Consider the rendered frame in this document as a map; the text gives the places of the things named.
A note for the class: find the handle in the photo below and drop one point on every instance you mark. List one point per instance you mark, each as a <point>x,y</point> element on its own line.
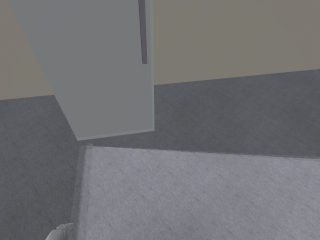
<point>143,36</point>

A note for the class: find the robot left hand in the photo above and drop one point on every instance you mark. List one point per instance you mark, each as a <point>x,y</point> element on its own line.
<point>61,231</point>

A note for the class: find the fridge door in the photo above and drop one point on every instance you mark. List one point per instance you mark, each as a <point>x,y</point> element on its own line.
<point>90,53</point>

